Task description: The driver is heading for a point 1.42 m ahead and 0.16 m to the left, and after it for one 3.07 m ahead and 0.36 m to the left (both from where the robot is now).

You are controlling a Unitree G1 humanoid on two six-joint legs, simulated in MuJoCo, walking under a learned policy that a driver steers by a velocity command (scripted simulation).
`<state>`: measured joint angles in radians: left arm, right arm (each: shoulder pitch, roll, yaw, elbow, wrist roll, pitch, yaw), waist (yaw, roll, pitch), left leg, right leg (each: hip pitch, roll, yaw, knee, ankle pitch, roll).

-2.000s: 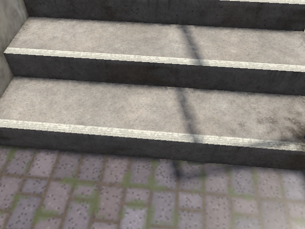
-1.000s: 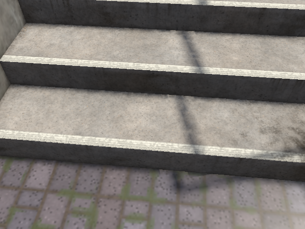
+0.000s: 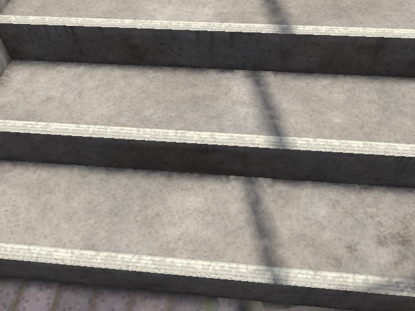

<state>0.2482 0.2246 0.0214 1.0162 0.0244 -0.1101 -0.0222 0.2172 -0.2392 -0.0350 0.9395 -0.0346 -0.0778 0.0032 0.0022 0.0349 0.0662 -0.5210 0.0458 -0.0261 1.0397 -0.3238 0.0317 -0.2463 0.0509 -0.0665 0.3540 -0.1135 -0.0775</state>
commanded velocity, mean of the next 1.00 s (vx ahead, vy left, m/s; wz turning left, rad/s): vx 0.12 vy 0.00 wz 0.00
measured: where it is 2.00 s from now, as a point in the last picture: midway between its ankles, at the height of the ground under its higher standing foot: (183, 240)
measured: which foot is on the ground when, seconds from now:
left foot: up 0.00-0.18, down 0.20-0.94, up 0.96-1.00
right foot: down 0.00-1.00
